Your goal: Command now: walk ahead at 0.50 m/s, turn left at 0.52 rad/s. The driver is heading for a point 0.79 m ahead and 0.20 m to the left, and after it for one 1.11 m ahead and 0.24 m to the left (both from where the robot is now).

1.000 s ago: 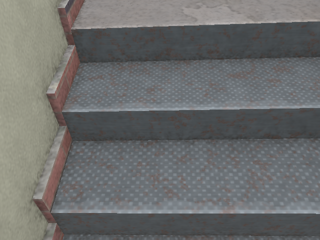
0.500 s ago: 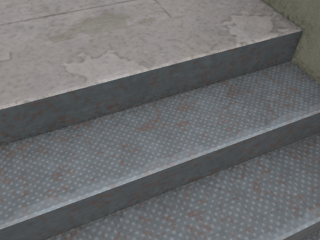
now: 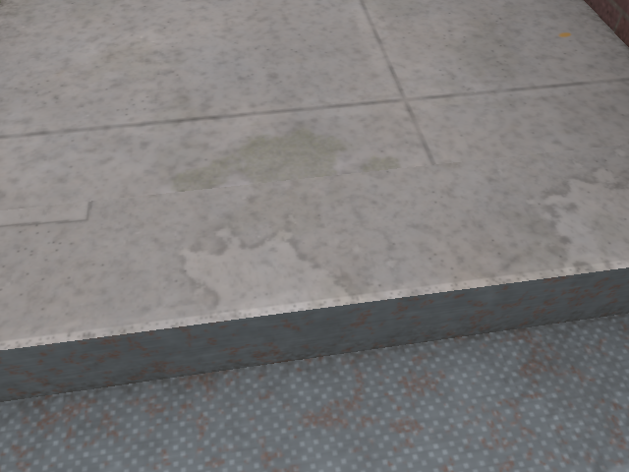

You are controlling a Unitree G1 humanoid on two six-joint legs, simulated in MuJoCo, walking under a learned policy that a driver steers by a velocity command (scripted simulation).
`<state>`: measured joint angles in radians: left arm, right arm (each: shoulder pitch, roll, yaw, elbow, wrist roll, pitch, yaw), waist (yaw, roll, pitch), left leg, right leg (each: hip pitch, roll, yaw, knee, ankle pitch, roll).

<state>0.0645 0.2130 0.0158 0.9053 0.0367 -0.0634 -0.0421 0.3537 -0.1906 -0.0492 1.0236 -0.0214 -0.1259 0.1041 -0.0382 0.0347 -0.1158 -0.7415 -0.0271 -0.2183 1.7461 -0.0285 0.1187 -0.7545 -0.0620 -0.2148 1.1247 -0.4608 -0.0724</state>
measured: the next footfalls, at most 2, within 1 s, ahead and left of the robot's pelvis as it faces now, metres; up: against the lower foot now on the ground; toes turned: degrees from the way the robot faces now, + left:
left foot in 0.46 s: +0.41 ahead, +0.14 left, +0.16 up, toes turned +15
right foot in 0.92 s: +0.75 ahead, +0.06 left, +0.32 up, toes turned +28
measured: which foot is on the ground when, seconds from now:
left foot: up 0.00-0.44, down 0.46-0.96, up 0.98-1.00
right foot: down 0.00-0.48, up 0.50-0.90, down 0.92-1.00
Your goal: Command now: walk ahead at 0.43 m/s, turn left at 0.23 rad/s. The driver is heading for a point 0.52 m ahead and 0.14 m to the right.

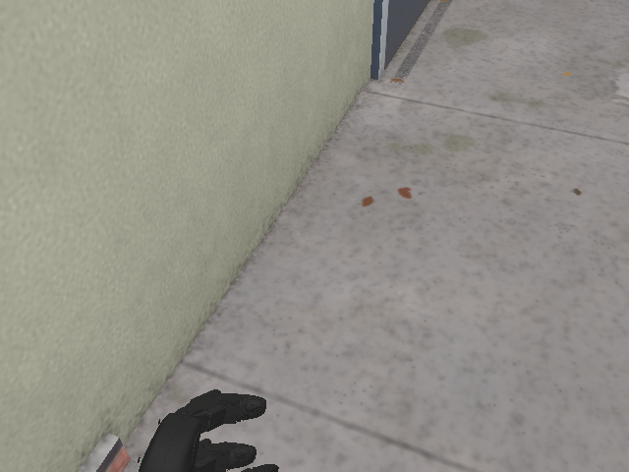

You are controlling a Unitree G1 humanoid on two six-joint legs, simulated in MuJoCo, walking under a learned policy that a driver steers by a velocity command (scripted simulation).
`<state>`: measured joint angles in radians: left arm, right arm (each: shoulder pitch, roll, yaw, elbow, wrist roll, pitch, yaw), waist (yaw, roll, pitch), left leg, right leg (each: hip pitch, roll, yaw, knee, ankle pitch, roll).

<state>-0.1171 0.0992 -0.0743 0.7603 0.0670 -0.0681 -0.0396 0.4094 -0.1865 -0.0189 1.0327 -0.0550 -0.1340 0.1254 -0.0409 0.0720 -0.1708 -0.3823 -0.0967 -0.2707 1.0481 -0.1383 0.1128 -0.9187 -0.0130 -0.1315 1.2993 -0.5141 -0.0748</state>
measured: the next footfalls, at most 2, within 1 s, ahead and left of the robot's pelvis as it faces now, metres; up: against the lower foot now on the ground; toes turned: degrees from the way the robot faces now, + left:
left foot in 0.40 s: +0.31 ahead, +0.07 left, +0.00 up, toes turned -6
right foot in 0.80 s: +0.19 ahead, -0.19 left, +0.00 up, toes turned -23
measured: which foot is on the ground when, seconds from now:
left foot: up 0.00-0.38, down 0.40-0.80, up 0.82-1.00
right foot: down 0.00-0.42, up 0.44-0.78, down 0.80-1.00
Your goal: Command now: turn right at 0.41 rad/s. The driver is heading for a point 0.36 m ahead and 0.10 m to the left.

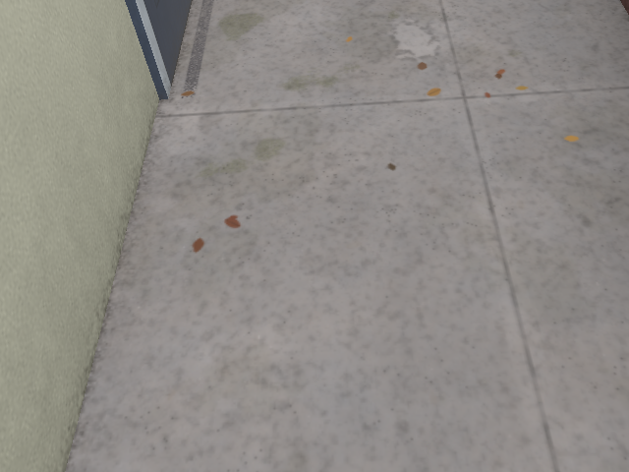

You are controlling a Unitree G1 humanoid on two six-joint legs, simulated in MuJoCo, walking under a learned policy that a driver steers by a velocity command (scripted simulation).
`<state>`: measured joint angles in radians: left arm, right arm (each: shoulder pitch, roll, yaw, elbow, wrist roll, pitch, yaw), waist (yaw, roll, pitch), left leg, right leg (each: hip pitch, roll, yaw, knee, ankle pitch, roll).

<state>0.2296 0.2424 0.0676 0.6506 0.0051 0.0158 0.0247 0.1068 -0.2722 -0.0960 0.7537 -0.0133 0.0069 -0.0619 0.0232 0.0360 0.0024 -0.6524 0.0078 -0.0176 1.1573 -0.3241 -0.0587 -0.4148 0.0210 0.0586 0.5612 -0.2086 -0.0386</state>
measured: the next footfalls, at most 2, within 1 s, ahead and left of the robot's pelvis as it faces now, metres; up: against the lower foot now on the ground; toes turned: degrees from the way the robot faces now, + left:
left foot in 0.18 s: +0.04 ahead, +0.14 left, +0.00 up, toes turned +1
left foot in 0.66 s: -0.03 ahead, +0.13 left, +0.00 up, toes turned +14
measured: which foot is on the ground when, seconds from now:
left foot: up 0.00-0.16, down 0.18-0.42, up 0.44-0.64, down 0.66-1.00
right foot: down 0.00-0.66, up 0.68-1.00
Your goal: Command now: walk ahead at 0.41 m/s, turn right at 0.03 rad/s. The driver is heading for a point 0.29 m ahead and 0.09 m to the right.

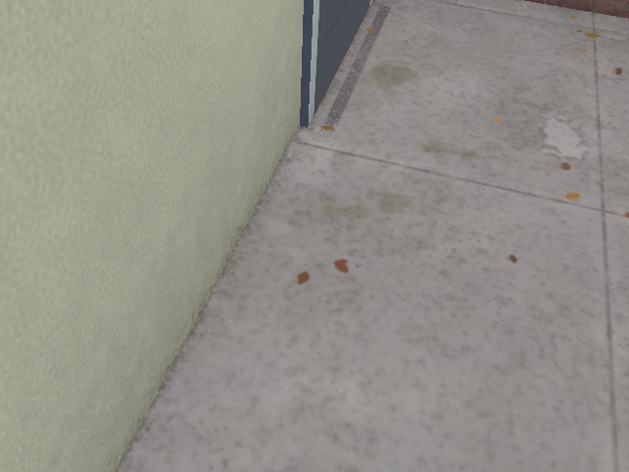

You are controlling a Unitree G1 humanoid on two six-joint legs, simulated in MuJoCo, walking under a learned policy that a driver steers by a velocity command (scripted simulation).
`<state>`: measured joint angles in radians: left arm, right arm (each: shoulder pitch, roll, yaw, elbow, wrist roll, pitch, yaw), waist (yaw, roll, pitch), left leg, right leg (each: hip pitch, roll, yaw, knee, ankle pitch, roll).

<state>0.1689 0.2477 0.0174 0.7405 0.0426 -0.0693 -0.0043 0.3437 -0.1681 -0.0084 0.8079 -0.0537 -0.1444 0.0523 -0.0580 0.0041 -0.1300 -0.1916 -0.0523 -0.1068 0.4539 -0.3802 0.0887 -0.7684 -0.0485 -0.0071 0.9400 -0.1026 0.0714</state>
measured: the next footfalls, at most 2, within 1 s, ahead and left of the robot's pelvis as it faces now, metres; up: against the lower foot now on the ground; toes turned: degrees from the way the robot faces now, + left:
right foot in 0.18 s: +0.25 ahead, -0.15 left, +0.00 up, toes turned -7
left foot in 0.56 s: +0.38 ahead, +0.08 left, +0.00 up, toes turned -3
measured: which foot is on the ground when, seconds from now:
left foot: down 0.00-0.20, up 0.22-0.54, down 0.56-1.00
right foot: up 0.00-0.16, down 0.18-1.00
